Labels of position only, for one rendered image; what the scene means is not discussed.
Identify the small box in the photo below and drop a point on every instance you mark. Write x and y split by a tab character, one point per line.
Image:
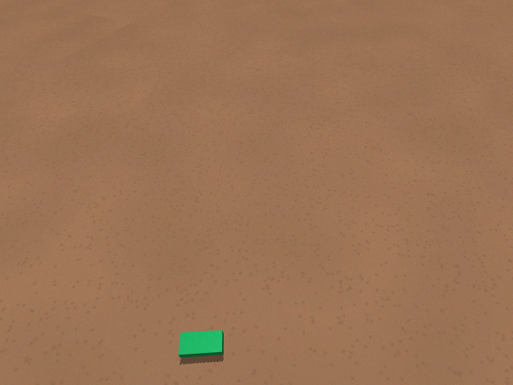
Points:
201	343

